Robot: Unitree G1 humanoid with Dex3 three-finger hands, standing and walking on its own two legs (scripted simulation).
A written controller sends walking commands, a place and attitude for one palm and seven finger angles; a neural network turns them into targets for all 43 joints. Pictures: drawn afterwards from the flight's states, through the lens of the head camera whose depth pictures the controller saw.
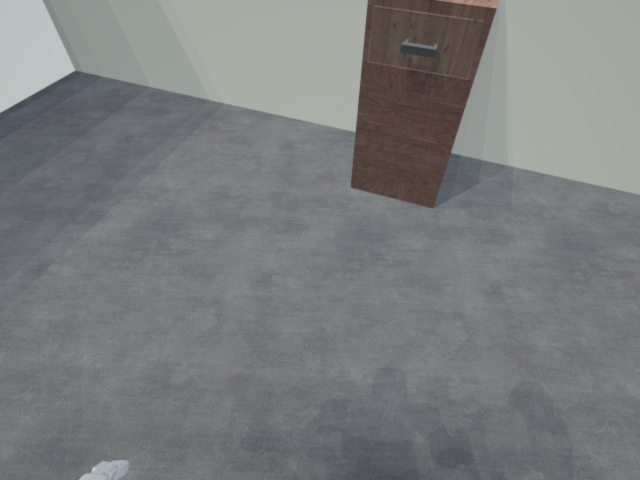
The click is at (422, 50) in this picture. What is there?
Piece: drawer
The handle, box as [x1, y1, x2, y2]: [400, 39, 437, 57]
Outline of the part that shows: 401,44 400,52 430,57 434,56 437,44 433,46 410,43 407,39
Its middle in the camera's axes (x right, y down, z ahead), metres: +0.33 -0.64 +1.29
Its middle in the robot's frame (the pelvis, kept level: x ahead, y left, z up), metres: +1.41 -0.26 -0.06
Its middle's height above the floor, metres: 0.71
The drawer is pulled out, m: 0.00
